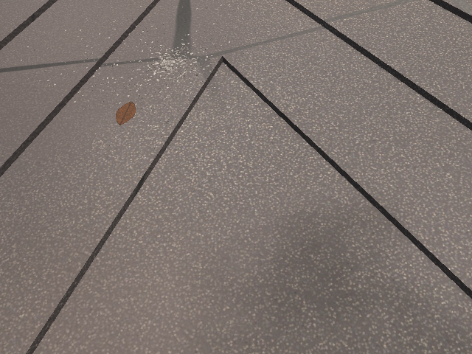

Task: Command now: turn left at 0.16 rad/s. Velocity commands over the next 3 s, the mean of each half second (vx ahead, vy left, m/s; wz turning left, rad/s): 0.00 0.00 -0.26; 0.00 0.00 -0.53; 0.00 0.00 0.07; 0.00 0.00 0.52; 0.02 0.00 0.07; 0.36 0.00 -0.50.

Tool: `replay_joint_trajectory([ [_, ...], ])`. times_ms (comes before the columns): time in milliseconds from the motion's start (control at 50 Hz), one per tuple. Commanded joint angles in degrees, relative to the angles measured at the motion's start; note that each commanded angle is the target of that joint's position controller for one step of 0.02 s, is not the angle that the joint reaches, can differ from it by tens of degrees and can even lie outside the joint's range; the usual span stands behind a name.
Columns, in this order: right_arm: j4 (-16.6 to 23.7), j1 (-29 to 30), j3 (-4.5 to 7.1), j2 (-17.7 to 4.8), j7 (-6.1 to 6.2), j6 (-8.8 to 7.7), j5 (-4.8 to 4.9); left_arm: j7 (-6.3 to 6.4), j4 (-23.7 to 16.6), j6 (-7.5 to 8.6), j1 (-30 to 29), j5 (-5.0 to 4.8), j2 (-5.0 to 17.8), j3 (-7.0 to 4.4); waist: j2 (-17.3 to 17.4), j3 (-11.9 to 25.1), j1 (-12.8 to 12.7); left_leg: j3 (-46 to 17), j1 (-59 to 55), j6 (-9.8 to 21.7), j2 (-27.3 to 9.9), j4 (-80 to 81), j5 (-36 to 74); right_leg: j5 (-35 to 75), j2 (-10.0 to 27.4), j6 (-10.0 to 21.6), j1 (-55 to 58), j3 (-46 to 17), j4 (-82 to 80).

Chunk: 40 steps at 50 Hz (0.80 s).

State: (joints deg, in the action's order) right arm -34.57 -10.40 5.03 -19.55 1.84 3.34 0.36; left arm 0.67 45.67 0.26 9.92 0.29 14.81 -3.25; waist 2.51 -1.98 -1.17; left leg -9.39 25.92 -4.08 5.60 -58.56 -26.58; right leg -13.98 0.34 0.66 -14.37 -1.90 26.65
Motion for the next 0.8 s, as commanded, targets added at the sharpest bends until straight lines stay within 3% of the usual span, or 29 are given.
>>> replay_joint_trajectory([
  [20,3.93,0.72,-0.66,0.47,-0.18,-0.71,-0.29,0.22,-2.90,0.29,-3.61,-0.09,6.26,-0.77,-12.31,5.80,1.31,3.04,-3.24,-1.46,-4.34,11.52,0.30,27.33,10.17,10.41,8.00,-8.43,-4.98],
  [40,4.03,1.77,-1.14,1.63,-0.26,-0.90,-0.46,0.05,-2.48,0.04,-2.90,-0.16,6.71,-0.79,-13.61,5.85,0.56,5.01,-6.95,-1.56,-4.95,17.83,-0.63,28.37,9.66,10.24,7.41,-8.36,-4.72],
  [60,3.70,2.04,-0.86,0.92,-0.18,-1.02,-0.15,-0.10,-1.99,-0.24,-1.56,-0.48,8.04,-1.11,-14.44,5.44,-0.16,6.45,-9.11,-1.62,-4.31,23.14,0.57,28.84,9.51,10.32,7.58,-9.41,-4.19],
  [100,1.67,-0.85,-0.03,-0.93,0.10,-1.28,0.01,-0.27,-1.59,-0.39,-1.11,-1.66,9.77,-1.40,-13.35,4.47,1.36,8.19,-15.75,-0.25,-3.26,38.08,14.12,28.30,8.71,9.14,6.05,-11.00,-2.95],
  [120,1.46,-1.24,0.45,-2.97,0.36,-1.37,-0.20,-0.32,-1.53,-0.02,0.04,-2.05,10.39,-1.59,-12.08,4.81,0.98,6.45,-19.85,1.30,-4.37,40.30,19.11,26.02,8.54,7.38,4.04,-12.45,-3.12],
  [140,1.99,-2.01,1.02,-5.88,0.98,-1.33,-0.61,-0.64,-1.93,0.68,0.25,-1.45,10.34,-1.47,-8.09,6.75,0.73,3.64,-25.32,2.96,-8.56,37.02,28.87,21.94,7.64,4.87,0.26,-12.13,-1.94],
  [160,1.73,-2.23,1.94,-9.32,1.30,-0.96,-1.01,-1.33,-2.45,1.54,1.00,-0.87,9.22,-1.21,0.28,8.09,-0.86,2.01,-27.39,6.22,-12.38,31.92,35.88,13.88,3.26,2.14,-3.74,-7.61,0.26],
  [180,1.30,-2.91,1.97,-7.65,0.78,-0.83,-1.34,-1.47,-2.31,1.70,-0.98,-1.30,8.25,-0.84,4.10,8.91,1.16,1.39,-24.90,8.74,-13.11,32.54,30.24,5.65,-0.02,-0.22,-3.68,-3.17,3.59],
  [200,1.53,-2.33,1.71,-6.34,0.46,-0.89,-1.57,-1.44,-2.70,1.38,-2.88,-1.58,8.61,-0.95,4.96,6.58,1.94,-0.68,-23.14,10.02,-14.60,34.57,27.12,3.07,-0.98,-1.28,-5.88,-2.09,6.64],
  [240,1.44,-2.24,1.70,-6.10,0.60,-1.37,-1.21,-0.86,-3.27,0.07,-2.94,-1.65,8.64,-1.41,8.17,3.40,2.00,-3.38,-20.44,12.10,-18.43,36.63,28.10,-0.22,-1.28,-1.51,-9.37,-0.64,11.84],
  [280,1.90,-0.36,1.44,-5.55,1.09,-2.20,-1.01,-0.82,-3.87,-1.03,-1.75,-1.27,7.96,-1.77,10.71,2.13,1.26,-5.17,-18.07,14.80,-23.04,36.92,34.21,-12.79,-0.66,-1.28,-11.02,0.91,19.71],
  [300,2.03,0.01,1.45,-5.67,1.24,-2.55,-1.01,-0.97,-4.41,-1.43,-2.19,-1.42,7.91,-1.98,10.30,1.50,1.64,-5.65,-18.03,15.96,-24.81,37.02,37.41,-18.17,0.13,-1.19,-12.85,1.00,23.79],
  [340,1.74,1.41,1.86,-6.83,1.22,-2.93,-0.49,-1.44,-5.25,-2.11,-2.51,-1.66,7.17,-1.93,7.47,0.94,1.38,-2.96,-17.84,15.59,-24.89,36.35,39.94,-17.88,1.59,-1.24,-13.10,1.56,23.46],
  [420,1.22,4.21,2.10,-7.24,1.05,-2.12,1.08,-2.59,-5.04,-2.71,2.04,-1.75,7.22,-2.29,6.51,3.82,-0.85,5.43,-15.08,11.14,-20.89,29.72,36.70,-2.31,-1.58,-0.37,-1.33,7.05,8.29],
  [440,0.35,2.02,1.80,-6.07,0.88,-2.20,1.05,-2.36,-4.91,-2.71,3.70,-1.46,8.42,-2.92,3.33,4.58,-1.17,8.44,-12.41,8.45,-18.47,24.10,30.78,3.80,-2.70,1.00,3.83,5.39,2.69],
  [460,0.62,-0.44,1.12,-3.61,0.64,-2.48,-0.57,-1.52,-5.95,-2.54,5.00,-1.44,14.30,-4.49,-10.44,5.54,-0.12,14.35,-2.40,2.77,-12.51,9.06,14.89,23.55,5.93,5.47,12.12,-10.04,-2.87],
  [480,4.22,3.98,-0.21,-0.63,1.07,-2.52,-1.75,-1.73,-7.58,-1.59,6.30,0.32,18.97,-4.77,-20.22,7.27,-1.32,10.07,9.21,-0.44,-3.53,-4.50,-15.08,36.78,20.38,18.56,12.96,-32.96,-7.01],
  [500,3.60,4.24,0.52,-3.31,1.33,-2.52,-0.45,-2.12,-8.01,-0.24,6.52,1.45,16.96,-3.97,-12.25,9.93,-2.79,3.48,9.49,-0.08,-4.99,-12.65,-15.87,30.92,21.90,22.08,12.50,-33.13,-8.09],
  [520,3.06,3.93,0.97,-4.68,1.30,-2.39,0.22,-1.96,-8.12,0.62,3.79,0.87,15.35,-3.44,-9.49,6.65,-1.22,3.05,10.78,0.62,-6.18,-14.22,-11.24,26.22,18.97,19.54,10.52,-27.56,-7.56],
  [540,1.94,3.50,1.45,-5.41,1.55,-2.41,-0.16,-1.49,-8.15,0.67,1.51,-0.32,14.21,-3.23,-6.45,4.86,-0.33,3.20,11.38,0.93,-7.28,-11.99,-6.20,20.39,15.65,16.05,9.44,-23.45,-7.56],
  [560,1.60,3.91,1.80,-6.03,1.88,-2.41,-0.58,-0.90,-8.51,0.32,-0.52,-1.15,13.07,-2.76,-6.16,3.83,0.16,2.91,11.18,0.89,-8.03,-9.16,-1.73,18.65,13.68,13.70,8.57,-21.28,-7.62],
  [640,0.85,2.69,1.34,-3.59,0.92,-2.82,-0.41,0.80,-9.36,-0.77,0.04,-1.00,12.39,-2.23,-7.57,6.32,0.69,3.81,7.32,-0.68,-5.84,-6.16,5.92,22.64,10.00,12.88,8.99,-17.62,-8.01],
  [800,1.18,6.28,0.89,-2.68,0.05,-3.99,-0.16,1.49,-10.28,-2.16,0.33,-1.04,13.32,-2.88,-9.95,4.58,-0.89,2.47,4.35,-1.84,-4.44,11.07,7.34,11.59,8.15,12.53,7.63,-23.29,-7.25],
])
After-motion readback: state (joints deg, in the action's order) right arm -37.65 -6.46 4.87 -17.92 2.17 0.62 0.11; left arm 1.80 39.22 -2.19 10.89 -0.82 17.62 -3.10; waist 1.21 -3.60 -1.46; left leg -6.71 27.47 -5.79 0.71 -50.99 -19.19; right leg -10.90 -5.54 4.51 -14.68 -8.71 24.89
